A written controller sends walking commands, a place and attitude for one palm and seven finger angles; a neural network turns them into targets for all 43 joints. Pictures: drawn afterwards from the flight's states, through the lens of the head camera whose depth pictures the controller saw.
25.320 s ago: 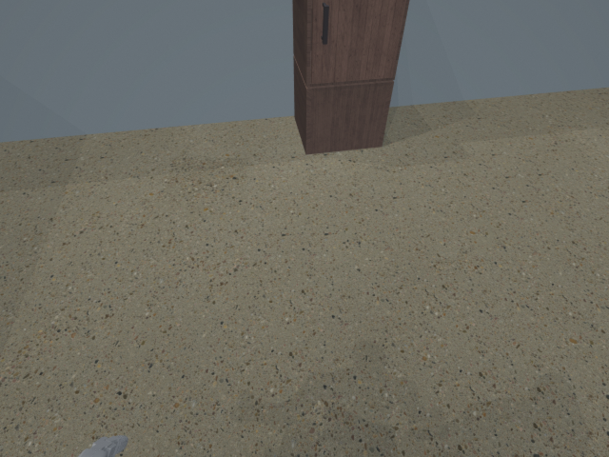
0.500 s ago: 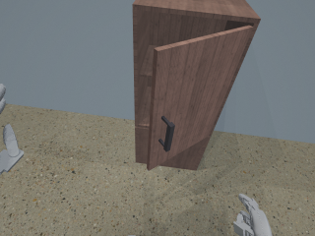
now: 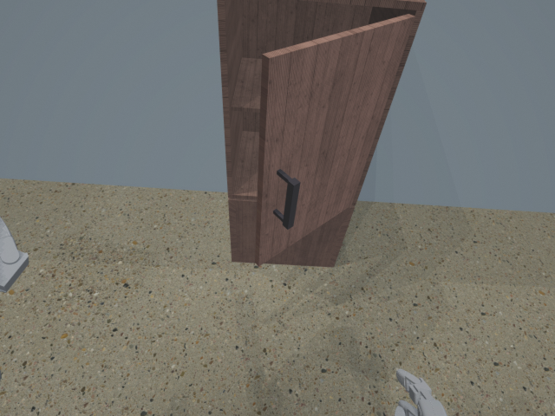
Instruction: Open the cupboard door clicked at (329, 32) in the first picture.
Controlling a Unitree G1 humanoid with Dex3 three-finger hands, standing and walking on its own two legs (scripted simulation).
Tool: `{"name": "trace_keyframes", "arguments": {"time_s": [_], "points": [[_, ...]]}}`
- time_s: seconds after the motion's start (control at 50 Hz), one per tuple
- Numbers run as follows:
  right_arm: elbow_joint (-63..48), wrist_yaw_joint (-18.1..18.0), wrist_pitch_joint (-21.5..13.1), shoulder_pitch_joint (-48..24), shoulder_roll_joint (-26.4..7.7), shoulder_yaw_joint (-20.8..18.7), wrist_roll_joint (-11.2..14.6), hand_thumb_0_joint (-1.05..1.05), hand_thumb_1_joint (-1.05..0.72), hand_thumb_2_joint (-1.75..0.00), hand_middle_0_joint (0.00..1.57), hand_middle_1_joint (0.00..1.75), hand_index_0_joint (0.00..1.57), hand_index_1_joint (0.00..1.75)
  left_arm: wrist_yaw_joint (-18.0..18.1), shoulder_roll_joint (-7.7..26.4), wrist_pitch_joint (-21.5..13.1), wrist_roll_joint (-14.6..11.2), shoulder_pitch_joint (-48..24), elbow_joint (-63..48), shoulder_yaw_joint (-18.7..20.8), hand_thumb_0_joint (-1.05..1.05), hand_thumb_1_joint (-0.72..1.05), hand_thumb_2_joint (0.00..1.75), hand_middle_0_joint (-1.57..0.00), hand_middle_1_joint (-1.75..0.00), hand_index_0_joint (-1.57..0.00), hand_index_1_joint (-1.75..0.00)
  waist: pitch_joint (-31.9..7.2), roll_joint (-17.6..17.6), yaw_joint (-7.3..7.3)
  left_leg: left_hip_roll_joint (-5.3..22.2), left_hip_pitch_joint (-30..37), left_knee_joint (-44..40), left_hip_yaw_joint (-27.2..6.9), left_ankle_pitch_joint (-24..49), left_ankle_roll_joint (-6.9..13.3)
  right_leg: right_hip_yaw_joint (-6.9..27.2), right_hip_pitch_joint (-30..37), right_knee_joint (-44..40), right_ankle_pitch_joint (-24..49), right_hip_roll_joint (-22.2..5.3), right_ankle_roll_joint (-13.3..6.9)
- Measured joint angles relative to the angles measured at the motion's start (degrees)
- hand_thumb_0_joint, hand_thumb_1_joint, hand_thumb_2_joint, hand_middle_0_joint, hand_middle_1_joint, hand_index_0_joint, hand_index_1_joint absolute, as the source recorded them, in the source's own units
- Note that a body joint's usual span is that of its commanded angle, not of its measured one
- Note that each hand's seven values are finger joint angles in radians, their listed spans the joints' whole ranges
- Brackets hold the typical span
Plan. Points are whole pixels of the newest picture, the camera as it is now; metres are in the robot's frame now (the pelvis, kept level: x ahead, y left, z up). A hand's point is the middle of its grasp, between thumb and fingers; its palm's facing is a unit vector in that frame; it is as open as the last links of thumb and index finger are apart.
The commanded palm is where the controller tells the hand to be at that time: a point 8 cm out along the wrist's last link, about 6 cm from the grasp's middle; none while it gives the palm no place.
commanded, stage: stop stepping back and stand still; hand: left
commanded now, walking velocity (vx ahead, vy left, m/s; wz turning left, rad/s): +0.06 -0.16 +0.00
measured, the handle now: (285, 200) +0.58 +0.00 -0.07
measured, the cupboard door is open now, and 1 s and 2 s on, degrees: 41 41 41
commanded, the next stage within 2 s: let the arm hang, fingers relaxed in 0.80 s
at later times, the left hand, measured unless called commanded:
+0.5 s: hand (114, 282) +0.22 +0.19 +0.15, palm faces +0.40 -0.81 -0.42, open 7.4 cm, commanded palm +0.16 +0.24 +0.18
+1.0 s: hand (144, 328) +0.23 +0.19 +0.03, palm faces +0.19 -0.84 -0.50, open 7.4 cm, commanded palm none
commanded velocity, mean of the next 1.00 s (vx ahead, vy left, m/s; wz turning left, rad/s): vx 0.00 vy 0.05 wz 0.00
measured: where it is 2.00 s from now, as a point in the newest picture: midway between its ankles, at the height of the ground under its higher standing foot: outside the picture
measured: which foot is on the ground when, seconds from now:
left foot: down 0.00-0.24, up 0.26-0.62, down 0.64-0.90, up 0.92-1.00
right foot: up 0.00-0.20, down 0.22-0.68, up 0.70-0.80, down 0.82-1.00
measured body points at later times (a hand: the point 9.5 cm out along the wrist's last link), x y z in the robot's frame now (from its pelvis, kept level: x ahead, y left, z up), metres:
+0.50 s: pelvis +0.00 -0.05 +0.01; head -0.01 -0.07 +0.46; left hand +0.20 +0.23 +0.17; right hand +0.13 -0.32 -0.10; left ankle +0.04 +0.10 -0.69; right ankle -0.08 -0.06 -0.73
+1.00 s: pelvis +0.02 -0.06 +0.00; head +0.03 -0.10 +0.44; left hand +0.21 +0.23 +0.06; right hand +0.15 -0.28 -0.14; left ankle +0.01 +0.09 -0.70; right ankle +0.00 -0.11 -0.73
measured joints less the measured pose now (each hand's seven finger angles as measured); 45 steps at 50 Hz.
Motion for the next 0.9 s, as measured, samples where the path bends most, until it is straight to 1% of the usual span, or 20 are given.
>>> {"name": "trace_keyframes", "arguments": {"time_s": [0.08, 0.14, 0.18, 0.22, 0.26, 0.28, 0.32, 0.36, 0.4, 0.48, 0.54, 0.6, 0.64, 0.7, 0.72, 0.74, 0.78, 0.82, 0.84, 0.9], "points": [[-2.38, 1.73, -0.22, 1.02, 1.41, 0.77, -0.24, 0.01, -0.90, -0.90, 0.21, 0.30, 0.21, 0.30, -1.30, 0.78, 0.24, 0.02, 9.88, -7.62, -2.80, 0.01, 0.90, 0.90, -0.20, -0.30, -0.21, -0.30, 0.11, -0.52, -2.00, 1.51, 3.10, -8.52, 1.01, 3.73, -1.00, -2.49, -1.44, -2.92, 1.90, 0.77, -0.15], [-3.82, 1.74, 0.34, 2.47, 1.33, 0.41, -0.46, 0.01, -0.90, -0.90, 0.21, 0.30, 0.21, 0.30, -2.26, 2.62, -0.79, 0.28, 18.41, -12.51, -4.05, 0.01, 0.90, 0.90, -0.20, -0.30, -0.21, -0.30, -1.60, -0.48, -2.11, 2.30, 3.39, -10.99, 1.83, 4.48, -1.30, -5.97, 1.51, -8.69, 1.00, 0.99, -0.52], [-4.25, 1.14, 1.01, 3.01, 0.69, -0.20, -0.54, 0.01, -0.90, -0.90, 0.21, 0.30, 0.21, 0.30, -2.27, 4.18, -0.95, 0.46, 20.96, -13.10, -3.73, 0.01, 0.89, 0.90, -0.21, -0.31, -0.21, -0.30, -2.61, -0.15, -1.73, 2.20, 2.49, -10.58, 1.98, 3.83, -1.61, -8.00, 5.22, -14.32, 0.25, 1.10, -0.99], [-4.46, 0.43, 1.78, 2.83, -0.24, -0.81, -0.53, 0.01, -0.90, -0.90, 0.21, 0.30, 0.21, 0.30, -1.90, 5.82, -0.74, 0.53, 21.00, -12.09, -2.11, 0.01, 0.89, 0.90, -0.21, -0.31, -0.22, -0.30, -3.31, -0.39, -1.01, 1.26, 0.35, -8.14, 2.55, 2.39, -2.00, -8.52, 9.35, -21.12, 1.52, 0.56, -1.82], [-3.53, 0.09, 2.86, 1.33, -1.96, -1.68, -0.48, 0.01, -0.90, -0.90, 0.21, 0.30, 0.21, 0.30, -1.73, 5.44, -0.55, 0.47, 18.33, -9.25, -1.24, 0.01, 0.89, 0.90, -0.21, -0.31, -0.22, -0.30, -2.64, 1.54, 0.25, 1.91, -2.74, -1.95, 2.10, -1.35, -2.73, -8.79, 9.42, -22.91, 8.64, 1.28, -5.27], [-2.52, 0.06, 3.35, 0.78, -2.78, -2.01, -0.42, 0.01, -0.90, -0.90, 0.21, 0.30, 0.21, 0.30, -1.66, 4.93, -0.45, 0.35, 16.76, -7.55, -1.12, 0.01, 0.89, 0.90, -0.21, -0.31, -0.22, -0.30, -2.43, 2.50, 0.91, 2.16, -4.11, 2.49, 1.05, -3.69, -3.01, -8.81, 9.40, -22.34, 9.00, 1.80, -6.38], [-0.46, 0.29, 3.83, 0.56, -3.85, -2.47, 0.34, 0.01, -0.90, -0.90, 0.21, 0.30, 0.21, 0.30, -1.27, 3.42, -0.79, 0.28, 14.12, -3.85, -0.92, 0.01, 0.89, 0.90, -0.21, -0.31, -0.22, -0.30, -3.22, 2.87, 2.05, 1.85, -6.43, 11.78, -0.45, -6.72, -3.50, -8.11, 9.76, -21.95, 7.92, 1.85, -7.13], [0.47, 0.45, 3.85, 1.02, -4.59, -2.71, 1.06, 0.01, -0.90, -0.90, 0.21, 0.30, 0.21, 0.30, -0.82, 1.13, -1.40, 0.38, 12.17, -0.03, -1.11, 0.01, 0.89, 0.90, -0.21, -0.31, -0.22, -0.30, -4.13, 2.53, 2.40, 1.90, -7.25, 17.94, -0.55, -6.54, -3.69, -7.42, 10.66, -22.14, 7.12, 1.35, -6.90], [0.68, 0.12, 3.55, 1.47, -5.25, -2.94, 1.51, 0.01, -0.90, -0.90, 0.21, 0.30, 0.21, 0.30, -0.49, -1.13, -1.76, 0.69, 10.05, 3.25, -2.26, 0.01, 0.89, 0.90, -0.21, -0.31, -0.22, -0.30, -4.29, 2.19, 2.18, 2.30, -6.87, 20.15, -0.06, -6.19, -3.52, -7.39, 11.74, -22.28, 6.67, 0.67, -6.53], [0.24, -0.78, 2.99, 0.80, -6.05, -3.34, 1.58, 0.01, -0.90, -0.90, 0.21, 0.30, 0.21, 0.30, -0.69, -4.08, -2.53, 1.44, 6.67, 5.32, -5.88, 0.01, 0.89, 0.90, -0.20, -0.30, -0.21, -0.30, -2.24, 1.34, 1.63, 2.98, -4.56, 16.93, 1.09, -5.85, -2.36, -8.06, 13.25, -22.01, 5.79, -0.35, -6.30], [-1.26, -0.94, 3.12, -0.66, -5.69, -3.29, 1.52, 0.01, -0.90, -0.90, 0.20, 0.30, 0.20, 0.30, -1.21, -3.63, -3.54, 1.74, 7.63, 1.55, -6.64, 0.01, 0.89, 0.90, -0.21, -0.31, -0.21, -0.30, -0.05, 0.08, 1.40, 2.74, -2.33, 11.79, 1.90, -6.09, -1.63, -7.83, 13.40, -21.57, 5.36, -0.60, -6.17], [-3.74, -0.65, 3.48, -1.92, -4.97, -2.99, 1.48, 0.01, -0.90, -0.90, 0.20, 0.30, 0.20, 0.30, -1.28, -1.31, -5.15, 1.53, 10.56, -3.80, -4.57, 0.01, 0.89, 0.90, -0.21, -0.31, -0.22, -0.30, 1.54, -0.92, 1.33, 1.70, 0.31, 5.69, 2.57, -4.17, -1.01, -7.19, 12.59, -19.91, 4.74, -0.40, -5.65], [-5.15, -0.33, 3.81, -2.57, -4.82, -2.80, 1.49, 0.01, -0.90, -0.90, 0.20, 0.30, 0.20, 0.30, -1.04, 0.48, -5.92, 0.99, 12.26, -6.38, -2.55, 0.01, 0.89, 0.90, -0.21, -0.31, -0.22, -0.30, 2.03, -0.36, 1.27, 1.43, 2.69, 1.23, 2.88, 0.53, -0.40, -7.19, 11.46, -17.20, 4.36, 0.34, -4.22], [-6.02, 0.52, 4.19, -3.73, -3.94, -2.81, 1.68, 0.01, -0.90, -0.90, 0.20, 0.30, 0.20, 0.30, -0.88, 3.00, -5.86, 0.10, 12.21, -7.49, -0.21, 0.01, 0.89, 0.90, -0.21, -0.31, -0.22, -0.30, 2.32, -0.08, 1.07, 1.88, 4.63, -1.29, 2.82, -2.98, -2.18, -6.74, 6.36, -6.78, 5.34, 0.33, 0.73], [-6.26, 0.89, 3.86, -3.89, -3.53, -2.96, 1.56, 0.01, -0.90, -0.90, 0.20, 0.30, 0.20, 0.30, -0.95, 3.46, -5.63, 0.10, 11.75, -7.20, 0.10, 0.01, 0.89, 0.90, -0.21, -0.31, -0.22, -0.30, 2.30, 0.01, 1.04, 1.78, 4.76, -1.36, 2.78, -3.74, -2.55, -5.73, 4.48, -3.35, 3.44, 0.30, 1.51], [-6.33, 1.14, 3.43, -4.01, -3.11, -3.12, 1.35, 0.01, -0.90, -0.90, 0.20, 0.30, 0.20, 0.30, -1.09, 3.59, -5.14, 0.24, 11.26, -6.73, 0.18, 0.01, 0.89, 0.90, -0.21, -0.31, -0.22, -0.30, 2.34, 0.21, 1.00, 1.64, 4.86, -1.34, 2.68, -3.96, -2.72, -4.81, 3.19, -1.89, 1.13, 0.05, 1.57], [-6.35, 1.33, 2.73, -4.20, -2.37, -3.05, 1.23, 0.01, -0.90, -0.90, 0.20, 0.30, 0.20, 0.30, -1.33, 3.15, -3.61, 0.51, 10.66, -5.76, 0.07, 0.01, 0.89, 0.90, -0.21, -0.31, -0.22, -0.30, 2.54, 0.84, 1.03, 1.45, 4.99, -1.42, 2.55, -3.74, -2.91, -3.90, 1.92, -3.97, -0.47, -1.12, 1.48], [-6.26, 1.23, 2.24, -4.27, -1.61, -2.44, 1.32, 0.01, -0.90, -0.90, 0.20, 0.30, 0.21, 0.30, -1.35, 2.83, -2.15, 0.57, 10.97, -4.93, 0.01, 0.01, 0.89, 0.90, -0.21, -0.31, -0.22, -0.30, 2.91, 1.21, 1.13, 1.37, 4.72, -0.73, 2.62, -3.92, -3.07, -3.72, 1.93, -9.43, 3.10, -2.47, 1.63], [-6.07, 1.07, 2.12, -4.18, -1.35, -2.03, 1.41, 0.01, -0.90, -0.90, 0.20, 0.30, 0.21, 0.30, -1.42, 2.51, -1.63, 0.60, 11.24, -4.41, -0.29, 0.01, 0.89, 0.90, -0.21, -0.31, -0.22, -0.30, 3.21, 1.74, 1.09, 1.71, 4.48, 0.11, 2.36, -4.31, -3.30, -4.48, 2.39, -10.84, 6.30, -2.47, 0.82], [-4.90, 0.72, 2.23, -2.87, -1.28, -1.06, 1.50, 0.01, -0.90, -0.90, 0.21, 0.30, 0.21, 0.30, -1.93, 0.60, -0.41, 0.67, 12.30, -3.64, -2.29, 0.01, 0.89, 0.90, -0.21, -0.31, -0.22, -0.30, 2.83, 4.35, 0.94, 3.60, 3.27, 1.96, 0.16, -5.55, -3.83, -6.69, 3.95, -14.15, 7.87, -0.24, -3.65]]}}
